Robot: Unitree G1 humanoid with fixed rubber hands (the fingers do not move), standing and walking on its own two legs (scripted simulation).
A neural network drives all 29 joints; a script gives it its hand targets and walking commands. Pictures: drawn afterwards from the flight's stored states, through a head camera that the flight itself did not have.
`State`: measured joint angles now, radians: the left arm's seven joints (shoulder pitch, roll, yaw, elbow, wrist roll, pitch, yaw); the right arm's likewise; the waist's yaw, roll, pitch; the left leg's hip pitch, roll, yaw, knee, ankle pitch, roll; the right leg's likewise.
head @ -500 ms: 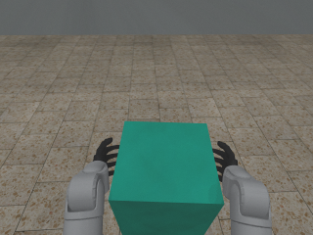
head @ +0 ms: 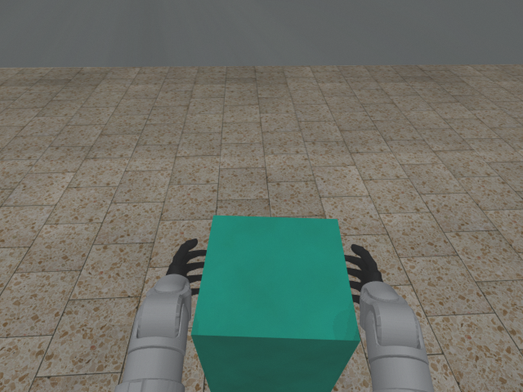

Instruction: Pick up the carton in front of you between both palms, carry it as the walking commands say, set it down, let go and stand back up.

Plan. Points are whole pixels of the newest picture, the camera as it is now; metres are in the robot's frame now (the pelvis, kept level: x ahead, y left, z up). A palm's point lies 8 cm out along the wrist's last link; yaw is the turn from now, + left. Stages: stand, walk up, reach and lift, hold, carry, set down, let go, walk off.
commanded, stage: carry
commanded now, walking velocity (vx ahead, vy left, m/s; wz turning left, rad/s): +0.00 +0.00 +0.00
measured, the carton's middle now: (272, 308) +0.29 +0.00 -0.04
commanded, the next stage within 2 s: hold in 0.94 s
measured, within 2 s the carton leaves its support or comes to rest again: neither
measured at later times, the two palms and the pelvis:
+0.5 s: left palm (169, 291) +0.27 +0.16 +0.04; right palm (366, 298) +0.27 -0.14 +0.04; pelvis -0.02 +0.01 +0.00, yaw +0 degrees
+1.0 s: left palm (161, 296) +0.26 +0.17 +0.04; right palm (360, 302) +0.26 -0.13 +0.04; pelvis -0.02 +0.02 +0.00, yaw +2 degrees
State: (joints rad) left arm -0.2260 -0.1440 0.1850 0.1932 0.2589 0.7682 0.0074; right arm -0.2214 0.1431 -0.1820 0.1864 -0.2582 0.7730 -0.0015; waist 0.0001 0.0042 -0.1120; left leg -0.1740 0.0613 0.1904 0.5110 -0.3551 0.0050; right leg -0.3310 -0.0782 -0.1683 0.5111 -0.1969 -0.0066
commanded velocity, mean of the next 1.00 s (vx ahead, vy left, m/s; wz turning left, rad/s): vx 0.00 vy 0.00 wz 0.00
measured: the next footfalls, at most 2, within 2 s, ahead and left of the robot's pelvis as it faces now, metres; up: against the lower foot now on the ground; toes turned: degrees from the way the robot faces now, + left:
none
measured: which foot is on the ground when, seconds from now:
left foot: down 0.00-1.00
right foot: down 0.00-1.00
